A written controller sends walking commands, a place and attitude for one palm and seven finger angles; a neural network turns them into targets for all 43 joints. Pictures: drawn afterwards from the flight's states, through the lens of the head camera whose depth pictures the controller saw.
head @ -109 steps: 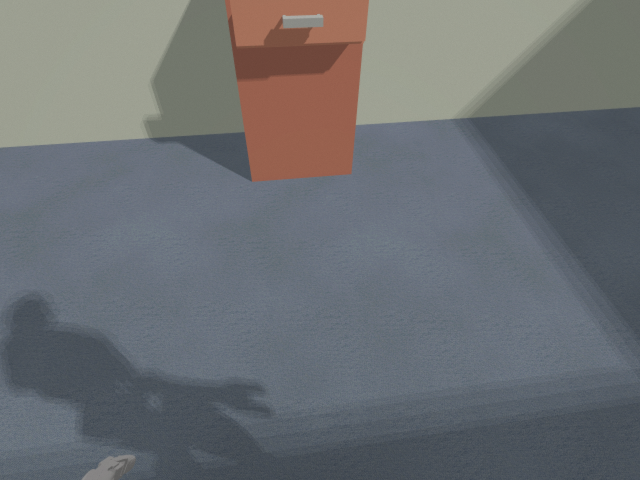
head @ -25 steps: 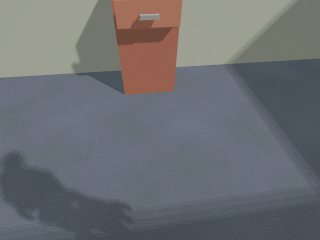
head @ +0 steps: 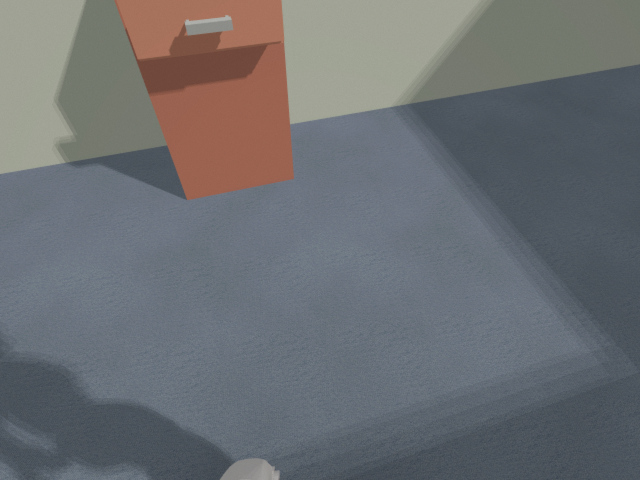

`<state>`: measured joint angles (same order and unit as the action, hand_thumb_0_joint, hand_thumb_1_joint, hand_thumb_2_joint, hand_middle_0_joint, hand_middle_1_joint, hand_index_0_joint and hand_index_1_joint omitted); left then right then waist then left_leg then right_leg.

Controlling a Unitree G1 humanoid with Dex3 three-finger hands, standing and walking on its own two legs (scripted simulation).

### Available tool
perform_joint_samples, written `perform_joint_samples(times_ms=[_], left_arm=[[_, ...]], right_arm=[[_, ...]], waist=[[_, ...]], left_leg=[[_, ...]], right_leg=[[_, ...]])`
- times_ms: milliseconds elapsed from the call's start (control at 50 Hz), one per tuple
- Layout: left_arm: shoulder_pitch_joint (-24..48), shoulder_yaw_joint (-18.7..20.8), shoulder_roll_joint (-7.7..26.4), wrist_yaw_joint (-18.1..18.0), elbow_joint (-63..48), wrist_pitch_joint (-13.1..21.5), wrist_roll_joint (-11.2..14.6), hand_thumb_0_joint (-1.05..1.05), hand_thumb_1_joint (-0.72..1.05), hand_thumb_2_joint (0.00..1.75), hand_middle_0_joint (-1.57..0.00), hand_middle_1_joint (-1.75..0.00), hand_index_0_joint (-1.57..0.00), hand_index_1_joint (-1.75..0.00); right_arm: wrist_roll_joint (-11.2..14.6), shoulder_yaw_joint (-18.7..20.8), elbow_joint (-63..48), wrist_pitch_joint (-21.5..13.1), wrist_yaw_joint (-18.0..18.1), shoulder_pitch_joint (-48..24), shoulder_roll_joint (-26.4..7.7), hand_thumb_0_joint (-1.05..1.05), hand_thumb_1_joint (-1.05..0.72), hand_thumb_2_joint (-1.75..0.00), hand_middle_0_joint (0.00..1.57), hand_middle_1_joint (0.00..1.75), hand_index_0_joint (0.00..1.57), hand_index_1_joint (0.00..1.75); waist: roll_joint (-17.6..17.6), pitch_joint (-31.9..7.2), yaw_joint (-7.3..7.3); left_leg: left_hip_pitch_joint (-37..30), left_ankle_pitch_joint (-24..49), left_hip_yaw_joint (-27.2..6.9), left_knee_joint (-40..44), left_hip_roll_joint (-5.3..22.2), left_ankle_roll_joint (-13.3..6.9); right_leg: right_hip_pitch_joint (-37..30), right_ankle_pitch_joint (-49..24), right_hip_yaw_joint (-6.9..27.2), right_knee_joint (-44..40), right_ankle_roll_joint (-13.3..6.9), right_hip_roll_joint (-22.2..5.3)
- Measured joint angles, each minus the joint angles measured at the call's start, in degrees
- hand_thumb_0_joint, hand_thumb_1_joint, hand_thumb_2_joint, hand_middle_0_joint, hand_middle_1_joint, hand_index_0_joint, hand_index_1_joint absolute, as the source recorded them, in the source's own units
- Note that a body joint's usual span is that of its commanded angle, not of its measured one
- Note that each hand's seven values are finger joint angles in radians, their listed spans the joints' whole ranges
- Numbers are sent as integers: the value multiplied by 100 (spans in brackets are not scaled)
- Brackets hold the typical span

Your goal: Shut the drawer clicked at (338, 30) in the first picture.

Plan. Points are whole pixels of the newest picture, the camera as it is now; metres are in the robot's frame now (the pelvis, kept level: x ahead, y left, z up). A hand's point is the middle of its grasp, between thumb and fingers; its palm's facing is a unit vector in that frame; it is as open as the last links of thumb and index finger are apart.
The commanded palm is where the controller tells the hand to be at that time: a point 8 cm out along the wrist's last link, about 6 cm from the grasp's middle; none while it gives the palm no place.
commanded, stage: walk to a spot facing it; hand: left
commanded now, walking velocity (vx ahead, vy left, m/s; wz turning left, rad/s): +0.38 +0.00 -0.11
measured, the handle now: (208, 23) +1.27 +0.44 +0.03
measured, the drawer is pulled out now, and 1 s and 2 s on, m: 0.13 0.13 0.13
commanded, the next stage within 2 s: turn to face it in 1.12 s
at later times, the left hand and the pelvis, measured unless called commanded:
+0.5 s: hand (196, 396) +0.26 +0.23 -0.18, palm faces -0.01 -0.99 -0.14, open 7.4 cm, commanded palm none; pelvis +0.23 +0.06 +0.00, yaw -5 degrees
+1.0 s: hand (290, 243) +0.60 +0.12 -0.18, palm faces -0.23 -0.97 -0.12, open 7.4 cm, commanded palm none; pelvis +0.46 -0.01 -0.01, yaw -12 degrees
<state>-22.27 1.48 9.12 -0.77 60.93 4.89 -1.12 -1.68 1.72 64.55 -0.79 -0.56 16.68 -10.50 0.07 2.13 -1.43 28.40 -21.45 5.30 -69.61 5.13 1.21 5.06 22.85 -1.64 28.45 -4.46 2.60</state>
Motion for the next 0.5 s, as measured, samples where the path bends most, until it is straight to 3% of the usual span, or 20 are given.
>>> perform_joint_samples(times_ms=[80, 140, 220, 260, 300, 340, 360, 420, 500], left_arm=[[-263, -83, -170, -27, 221, -27, -16, 0, 90, 89, -20, -30, -20, -30], [-383, -104, -248, -53, 326, -29, -7, 0, 90, 89, -20, -30, -20, -30], [-487, -78, -222, -84, 418, -24, 6, 1, 90, 89, -20, -30, -20, -30], [-568, -47, -184, -88, 482, -38, 8, 1, 90, 89, -20, -30, -20, -30], [-545, 1, -139, -57, 532, -112, 65, 1, 90, 89, -20, -30, -20, -30], [-350, 35, -70, -32, 478, -193, 93, 1, 90, 89, -20, -30, -20, -30], [-235, 53, -42, -15, 424, -220, 80, 1, 90, 89, -20, -30, -20, -30], [155, 121, 21, 55, 177, -277, -15, 1, 91, 89, -20, -30, -20, -30], [571, 187, 39, 104, -164, -346, -75, 1, 91, 89, -19, -30, -20, -30]], right_arm=[[29, 59, -416, -42, -72, -597, -11, 1, -90, -90, 20, 30, 20, 30], [64, 51, -637, -79, -123, -966, 16, 1, -90, -90, 20, 30, 20, 30], [82, 0, -798, -159, -142, -1275, 95, 1, -91, -90, 20, 30, 20, 30], [53, -25, -844, -260, -119, -1283, 131, 1, -90, -90, 20, 30, 20, 30], [-19, -21, -863, -365, -68, -1202, 169, 1, -90, -90, 20, 30, 20, 30], [6, -21, -812, -366, -28, -1055, 194, 0, -90, -90, 20, 30, 20, 30], [18, -12, -762, -344, -2, -951, 198, 0, -90, -90, 20, 30, 20, 30], [41, 63, -580, -361, 120, -563, 193, 0, -92, -90, 20, 30, 20, 30], [47, 92, -313, -382, 144, -43, 94, 0, -94, -90, 20, 30, 20, 30]], waist=[[-54, 30, 96], [-95, 100, 68], [-23, 192, -38], [23, 183, -30], [64, 151, 43], [152, 169, -1], [171, 158, -17], [185, 117, -10], [212, 4, 0]], left_leg=[[754, 740, 28, 643, 92, 51], [946, 1213, 94, 1478, 91, 16], [610, 1390, 259, 2673, -135, -176], [124, 1431, 323, 3197, -322, -339], [-80, 1046, 321, 3074, -396, -735], [-297, 767, 451, 2955, -419, -820], [-473, 737, 505, 3070, -431, -800], [-1010, 810, 574, 3636, -513, -760], [-1551, 868, 634, 4302, -642, -803]], right_leg=[[-576, -148, 175, -739, 27, 36], [-985, -116, 244, -1115, 76, 73], [-1449, 188, 288, -1236, 164, 51], [-1420, 525, 275, -607, 199, 26], [-733, 713, 220, 1333, 190, 23], [223, 552, 287, 3473, 129, -18], [665, 325, 250, 4134, 131, -88], [1757, -296, 126, 4700, 193, -393], [2725, -951, 163, 4220, 348, -735]])
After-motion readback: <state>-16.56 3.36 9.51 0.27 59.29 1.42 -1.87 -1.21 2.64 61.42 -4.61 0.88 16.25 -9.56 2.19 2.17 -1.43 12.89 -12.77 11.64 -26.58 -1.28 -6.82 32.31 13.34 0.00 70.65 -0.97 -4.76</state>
